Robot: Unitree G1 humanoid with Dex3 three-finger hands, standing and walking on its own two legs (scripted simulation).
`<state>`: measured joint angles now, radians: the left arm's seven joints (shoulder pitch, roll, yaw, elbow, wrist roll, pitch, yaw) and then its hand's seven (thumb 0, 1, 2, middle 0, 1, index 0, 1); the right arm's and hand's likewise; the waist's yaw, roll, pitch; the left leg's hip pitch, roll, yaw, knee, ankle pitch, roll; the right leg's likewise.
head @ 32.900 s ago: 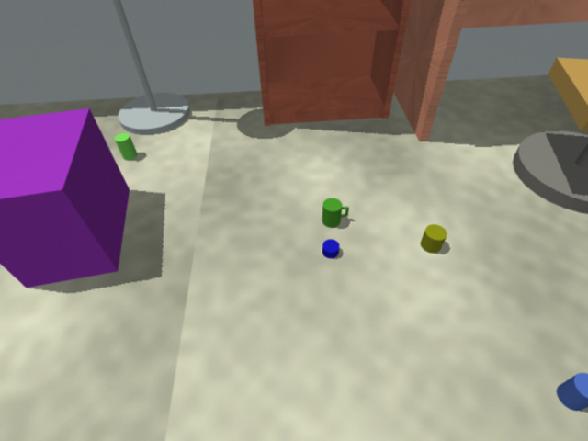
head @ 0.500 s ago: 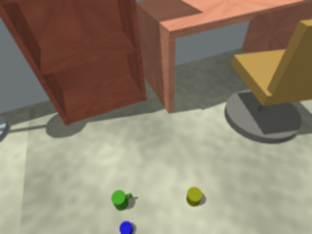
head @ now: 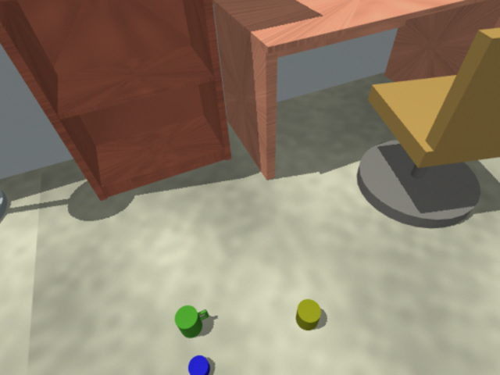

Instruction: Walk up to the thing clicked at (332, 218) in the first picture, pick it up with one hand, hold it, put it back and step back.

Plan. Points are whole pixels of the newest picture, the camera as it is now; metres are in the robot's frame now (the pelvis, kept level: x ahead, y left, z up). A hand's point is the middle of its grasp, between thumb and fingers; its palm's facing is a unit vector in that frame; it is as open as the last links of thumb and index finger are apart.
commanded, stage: stand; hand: left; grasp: from above
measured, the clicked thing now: (193, 319) +0.48 +0.28 -0.73
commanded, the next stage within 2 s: step back in 0.62 s
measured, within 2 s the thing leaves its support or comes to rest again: neither
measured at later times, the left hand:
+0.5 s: hand out of the picture +0.08 +0.24 -0.15, palm faces -0.01 -0.94 -0.35, open 7.3 cm
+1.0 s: hand out of the picture +0.10 +0.32 -0.18, palm faces -0.01 -0.94 -0.35, open 7.3 cm
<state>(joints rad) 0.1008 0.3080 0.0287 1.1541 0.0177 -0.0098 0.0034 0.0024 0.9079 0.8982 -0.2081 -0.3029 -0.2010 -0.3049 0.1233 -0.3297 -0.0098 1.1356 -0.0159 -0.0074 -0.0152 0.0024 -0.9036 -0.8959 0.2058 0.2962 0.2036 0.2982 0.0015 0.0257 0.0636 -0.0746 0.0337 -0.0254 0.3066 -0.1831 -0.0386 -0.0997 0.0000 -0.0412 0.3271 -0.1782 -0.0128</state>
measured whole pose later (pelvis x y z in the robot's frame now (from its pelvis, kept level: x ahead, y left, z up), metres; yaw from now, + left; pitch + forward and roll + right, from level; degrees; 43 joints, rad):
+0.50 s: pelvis +0.00 -0.01 +0.00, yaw +0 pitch -3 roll +0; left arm 0.10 0.32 0.02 1.14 0.02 -0.01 0.00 0.00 0.91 0.90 -0.21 -0.30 -0.20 -0.30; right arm 0.12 -0.34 0.00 1.13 -0.01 -0.01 -0.01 0.00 -0.90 -0.90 0.21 0.30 0.20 0.30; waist 0.00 0.02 0.06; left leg -0.07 0.04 -0.02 0.30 -0.18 -0.05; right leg -0.10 0.01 -0.04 0.33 -0.18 -0.02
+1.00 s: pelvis -0.06 +0.06 -0.02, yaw +0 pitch -2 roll +0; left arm -0.02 0.40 0.08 0.91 0.01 0.06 0.02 0.00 0.91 0.90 -0.21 -0.30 -0.20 -0.30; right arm 0.14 -0.37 -0.05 0.97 -0.03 0.03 0.00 0.00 -0.91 -0.90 0.20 0.30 0.20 0.30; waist -0.02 -0.07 0.22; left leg -0.26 -0.04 -0.01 0.63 -0.33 0.04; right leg -0.41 0.00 0.10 0.80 -0.46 -0.01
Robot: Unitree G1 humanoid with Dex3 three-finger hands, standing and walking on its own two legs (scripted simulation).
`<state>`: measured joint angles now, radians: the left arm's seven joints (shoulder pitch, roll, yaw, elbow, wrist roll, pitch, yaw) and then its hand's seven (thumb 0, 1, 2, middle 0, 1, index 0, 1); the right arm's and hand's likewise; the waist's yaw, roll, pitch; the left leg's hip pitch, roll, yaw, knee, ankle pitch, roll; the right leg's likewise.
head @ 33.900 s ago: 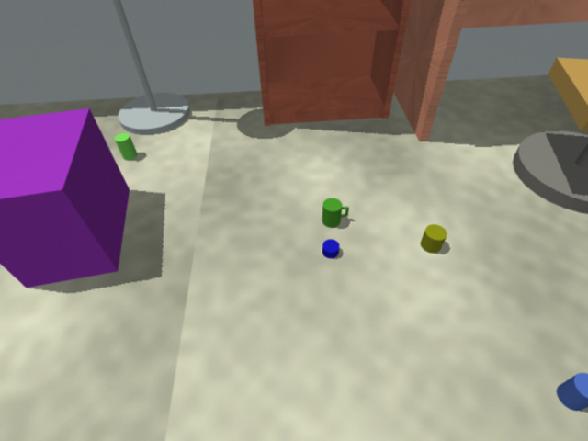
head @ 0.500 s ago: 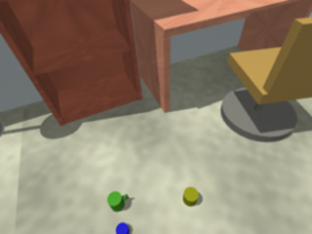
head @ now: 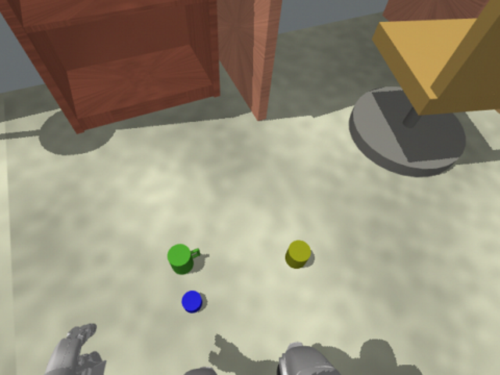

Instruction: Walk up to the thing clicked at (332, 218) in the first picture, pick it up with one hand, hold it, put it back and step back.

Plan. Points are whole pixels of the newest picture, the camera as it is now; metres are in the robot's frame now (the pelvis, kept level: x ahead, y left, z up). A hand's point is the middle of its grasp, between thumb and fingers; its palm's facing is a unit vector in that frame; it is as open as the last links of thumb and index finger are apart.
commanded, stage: step back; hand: left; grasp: from above
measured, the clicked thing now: (185, 257) +0.54 +0.22 -0.71
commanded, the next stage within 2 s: none
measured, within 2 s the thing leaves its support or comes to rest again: neither
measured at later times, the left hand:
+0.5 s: hand out of the picture +0.00 +0.27 -0.14, palm faces -0.09 -0.91 -0.40, open 7.3 cm
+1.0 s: hand out of the picture -0.13 +0.29 -0.15, palm faces -0.03 -0.94 -0.34, open 7.3 cm
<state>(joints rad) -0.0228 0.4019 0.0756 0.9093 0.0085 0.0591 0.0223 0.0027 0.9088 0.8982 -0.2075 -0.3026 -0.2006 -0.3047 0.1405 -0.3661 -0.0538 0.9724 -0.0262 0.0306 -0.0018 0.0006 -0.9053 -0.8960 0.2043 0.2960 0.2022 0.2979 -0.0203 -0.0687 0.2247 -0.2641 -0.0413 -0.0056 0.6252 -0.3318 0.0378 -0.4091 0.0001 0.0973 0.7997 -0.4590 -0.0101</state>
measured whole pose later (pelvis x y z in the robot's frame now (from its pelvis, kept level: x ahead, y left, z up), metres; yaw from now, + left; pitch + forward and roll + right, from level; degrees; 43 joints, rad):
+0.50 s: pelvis -0.11 +0.00 +0.00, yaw -5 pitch -3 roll +1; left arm 0.18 0.36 0.07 0.88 0.04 0.04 -0.01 0.00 0.91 0.90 -0.21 -0.30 -0.20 -0.30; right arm 0.09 -0.37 -0.05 0.90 0.00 0.05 -0.01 0.00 -0.90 -0.90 0.21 0.30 0.21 0.30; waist 0.01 0.03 0.17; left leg -0.44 -0.06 -0.02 0.87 -0.45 0.01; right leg -0.26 0.03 0.05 0.64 -0.33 -0.03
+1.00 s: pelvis -0.25 +0.03 +0.01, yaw -2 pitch -1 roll -2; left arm 0.15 0.40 0.09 0.81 0.02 0.07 0.00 0.00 0.91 0.90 -0.21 -0.30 -0.20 -0.30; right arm 0.16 -0.35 -0.03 0.86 -0.03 0.01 -0.02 0.00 -0.90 -0.90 0.21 0.30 0.21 0.30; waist 0.00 -0.04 0.16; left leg -0.31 0.02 -0.03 0.55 -0.23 0.02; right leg -0.43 0.12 0.18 1.20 -0.48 0.01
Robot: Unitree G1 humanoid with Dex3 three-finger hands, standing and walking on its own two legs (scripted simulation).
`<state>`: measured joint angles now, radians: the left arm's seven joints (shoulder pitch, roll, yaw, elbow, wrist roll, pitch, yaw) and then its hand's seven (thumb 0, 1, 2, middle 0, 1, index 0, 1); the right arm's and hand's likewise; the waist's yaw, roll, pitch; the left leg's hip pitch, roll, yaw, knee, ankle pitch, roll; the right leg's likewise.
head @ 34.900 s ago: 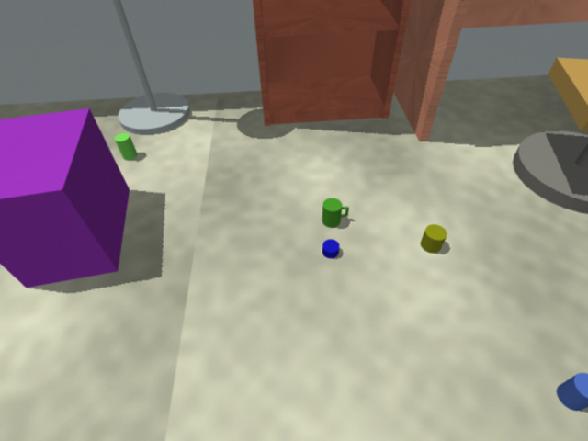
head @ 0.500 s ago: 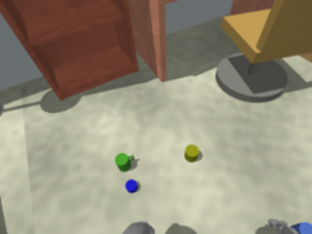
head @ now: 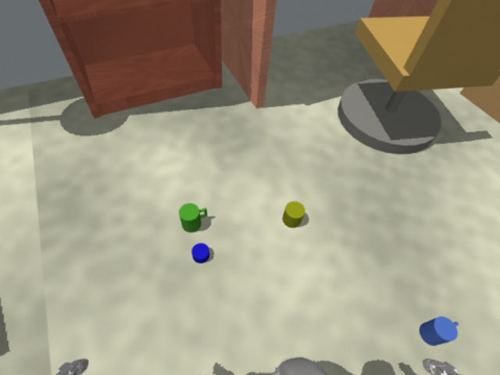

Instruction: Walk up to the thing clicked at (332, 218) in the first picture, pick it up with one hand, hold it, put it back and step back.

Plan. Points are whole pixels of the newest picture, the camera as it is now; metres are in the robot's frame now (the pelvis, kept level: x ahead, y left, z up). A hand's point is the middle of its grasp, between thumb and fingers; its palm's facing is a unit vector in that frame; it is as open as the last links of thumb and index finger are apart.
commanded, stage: step back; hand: left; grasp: from above
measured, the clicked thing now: (194, 216) +0.79 +0.22 -0.72
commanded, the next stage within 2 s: stand in 1.84 s
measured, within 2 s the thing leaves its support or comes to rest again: neither
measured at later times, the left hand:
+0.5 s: hand out of the picture -0.05 +0.24 -0.14, palm faces +0.01 -0.90 -0.43, open 7.4 cm
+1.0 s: hand out of the picture -0.30 +0.20 -0.15, palm faces -0.03 -0.92 -0.39, open 7.3 cm
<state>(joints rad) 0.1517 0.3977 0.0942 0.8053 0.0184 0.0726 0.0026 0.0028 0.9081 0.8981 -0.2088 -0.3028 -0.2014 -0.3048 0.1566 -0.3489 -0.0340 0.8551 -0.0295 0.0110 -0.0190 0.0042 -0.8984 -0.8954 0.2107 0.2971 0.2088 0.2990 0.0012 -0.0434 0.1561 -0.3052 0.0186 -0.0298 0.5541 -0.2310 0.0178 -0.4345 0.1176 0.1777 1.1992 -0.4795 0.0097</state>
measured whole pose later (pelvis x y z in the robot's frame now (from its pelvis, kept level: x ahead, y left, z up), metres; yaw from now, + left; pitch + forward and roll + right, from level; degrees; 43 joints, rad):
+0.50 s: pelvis -0.18 -0.03 -0.01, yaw +2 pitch -1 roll +0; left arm 0.13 0.38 0.08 0.76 0.05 0.05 0.01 0.00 0.90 0.90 -0.21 -0.30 -0.20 -0.31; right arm 0.22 -0.40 -0.04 0.88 -0.01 0.03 -0.03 0.00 -0.90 -0.90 0.21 0.30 0.20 0.30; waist -0.01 0.01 0.16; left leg -0.31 -0.05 -0.06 0.81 -0.49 -0.02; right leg -0.39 -0.03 -0.02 0.64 -0.22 -0.01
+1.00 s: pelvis -0.33 -0.07 -0.01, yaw -4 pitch -3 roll +0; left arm 0.31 0.36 0.07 0.98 0.06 0.01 -0.01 0.00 0.91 0.90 -0.21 -0.30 -0.20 -0.30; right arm 0.15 -0.40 -0.06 0.89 -0.03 0.05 0.00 0.00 -0.90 -0.90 0.21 0.30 0.20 0.30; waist 0.05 0.03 0.05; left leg -0.45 0.00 -0.08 0.79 -0.43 0.00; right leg -0.16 0.02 0.07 0.60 -0.40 -0.02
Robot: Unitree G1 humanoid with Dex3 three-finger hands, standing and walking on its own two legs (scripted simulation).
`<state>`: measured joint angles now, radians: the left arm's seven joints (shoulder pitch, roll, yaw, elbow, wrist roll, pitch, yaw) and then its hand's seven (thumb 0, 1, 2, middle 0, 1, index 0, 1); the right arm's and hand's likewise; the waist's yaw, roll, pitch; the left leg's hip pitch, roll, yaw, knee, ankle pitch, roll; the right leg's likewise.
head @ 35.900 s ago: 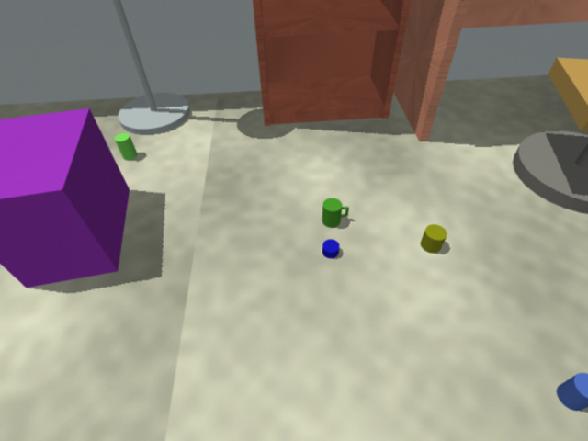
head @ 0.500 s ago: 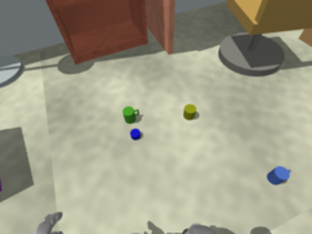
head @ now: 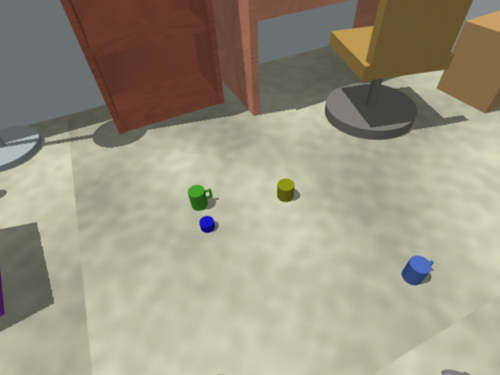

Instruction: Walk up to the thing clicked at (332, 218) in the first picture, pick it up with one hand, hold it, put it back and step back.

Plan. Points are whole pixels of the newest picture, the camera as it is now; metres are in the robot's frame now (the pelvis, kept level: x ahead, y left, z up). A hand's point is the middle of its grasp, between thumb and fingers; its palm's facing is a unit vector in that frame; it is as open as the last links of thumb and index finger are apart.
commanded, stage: step back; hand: left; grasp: from above
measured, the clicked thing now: (201, 196) +1.09 +0.36 -0.71
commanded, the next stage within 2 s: stand in 0.84 s
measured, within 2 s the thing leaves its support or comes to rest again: neither
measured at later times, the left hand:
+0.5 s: hand out of the picture +0.07 +0.27 -0.14, palm faces +0.07 -0.91 -0.40, open 7.3 cm
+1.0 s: hand out of the picture +0.11 +0.28 -0.15, palm faces +0.12 -0.93 -0.34, open 7.4 cm
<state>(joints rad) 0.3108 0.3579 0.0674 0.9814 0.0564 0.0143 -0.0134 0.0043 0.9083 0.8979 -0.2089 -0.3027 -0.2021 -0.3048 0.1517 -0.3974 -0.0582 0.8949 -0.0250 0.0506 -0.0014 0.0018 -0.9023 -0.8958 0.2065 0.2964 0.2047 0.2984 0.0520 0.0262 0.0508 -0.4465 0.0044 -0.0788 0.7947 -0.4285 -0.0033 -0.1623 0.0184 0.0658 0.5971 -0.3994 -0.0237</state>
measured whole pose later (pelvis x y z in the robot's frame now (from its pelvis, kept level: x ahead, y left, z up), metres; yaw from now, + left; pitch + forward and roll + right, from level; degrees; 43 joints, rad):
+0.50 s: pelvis +0.00 -0.01 +0.00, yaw +5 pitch -3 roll +0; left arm 0.19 0.39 0.07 0.97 0.03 -0.03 -0.01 0.00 0.91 0.90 -0.21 -0.30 -0.20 -0.30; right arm 0.23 -0.37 -0.05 0.97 -0.02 0.00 0.02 0.00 -0.90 -0.90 0.21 0.30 0.21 0.30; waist -0.02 0.00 0.08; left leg -0.25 0.01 -0.03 0.60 -0.31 -0.02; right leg -0.29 -0.01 -0.02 0.58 -0.25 -0.02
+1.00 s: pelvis +0.05 +0.01 +0.01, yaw +7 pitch -2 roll +0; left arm 0.09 0.37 0.03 1.07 0.00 -0.01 0.00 0.00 0.91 0.90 -0.21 -0.30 -0.20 -0.30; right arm 0.11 -0.33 -0.01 1.07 -0.01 -0.03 0.00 0.00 -0.90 -0.90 0.21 0.30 0.21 0.30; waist 0.01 -0.03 0.09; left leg -0.17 0.00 -0.02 0.50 -0.29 -0.01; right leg -0.19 -0.04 -0.01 0.50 -0.27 0.03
